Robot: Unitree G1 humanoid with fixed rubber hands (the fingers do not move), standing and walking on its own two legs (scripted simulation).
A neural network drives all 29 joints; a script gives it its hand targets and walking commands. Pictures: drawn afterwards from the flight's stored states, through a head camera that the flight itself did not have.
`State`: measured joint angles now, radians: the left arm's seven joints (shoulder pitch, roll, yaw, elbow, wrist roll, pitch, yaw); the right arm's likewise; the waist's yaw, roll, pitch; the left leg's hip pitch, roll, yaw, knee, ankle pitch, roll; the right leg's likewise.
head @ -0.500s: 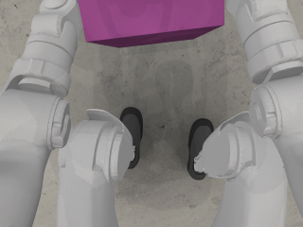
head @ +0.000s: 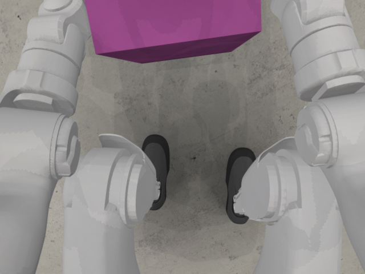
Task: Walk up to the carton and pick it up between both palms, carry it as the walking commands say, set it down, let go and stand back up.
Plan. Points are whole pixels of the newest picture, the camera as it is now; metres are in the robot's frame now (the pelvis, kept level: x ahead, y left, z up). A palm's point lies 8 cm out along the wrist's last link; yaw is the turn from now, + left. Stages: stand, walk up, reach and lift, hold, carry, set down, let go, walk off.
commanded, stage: reach and lift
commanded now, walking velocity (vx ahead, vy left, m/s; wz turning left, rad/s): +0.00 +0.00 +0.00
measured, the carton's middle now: out of the picture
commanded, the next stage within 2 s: none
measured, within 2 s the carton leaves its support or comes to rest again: leaves its support in 0.20 s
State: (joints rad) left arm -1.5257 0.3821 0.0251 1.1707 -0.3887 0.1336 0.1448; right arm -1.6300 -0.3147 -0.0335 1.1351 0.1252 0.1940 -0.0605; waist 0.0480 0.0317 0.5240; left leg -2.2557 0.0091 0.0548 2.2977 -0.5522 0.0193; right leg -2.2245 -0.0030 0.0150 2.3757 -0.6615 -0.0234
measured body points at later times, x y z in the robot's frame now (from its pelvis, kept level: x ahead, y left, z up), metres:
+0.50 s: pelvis -0.01 -0.01 +0.04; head +0.35 +0.00 +0.29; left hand +0.55 +0.17 -0.10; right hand +0.58 -0.13 -0.09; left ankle +0.13 +0.12 -0.30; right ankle +0.10 -0.12 -0.30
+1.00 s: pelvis -0.01 +0.00 +0.08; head +0.36 +0.02 +0.32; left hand +0.55 +0.19 -0.07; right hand +0.58 -0.12 -0.06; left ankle +0.13 +0.12 -0.30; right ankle +0.10 -0.12 -0.30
